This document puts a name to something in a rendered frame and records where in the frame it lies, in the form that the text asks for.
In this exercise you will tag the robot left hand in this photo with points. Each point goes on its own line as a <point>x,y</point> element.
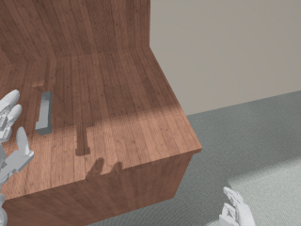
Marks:
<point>9,113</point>

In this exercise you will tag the tap lever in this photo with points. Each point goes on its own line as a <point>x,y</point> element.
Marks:
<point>44,126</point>

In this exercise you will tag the robot right hand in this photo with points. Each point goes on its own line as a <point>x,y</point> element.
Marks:
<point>240,216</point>

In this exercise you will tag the counter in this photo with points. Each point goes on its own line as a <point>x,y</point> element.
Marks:
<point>120,140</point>

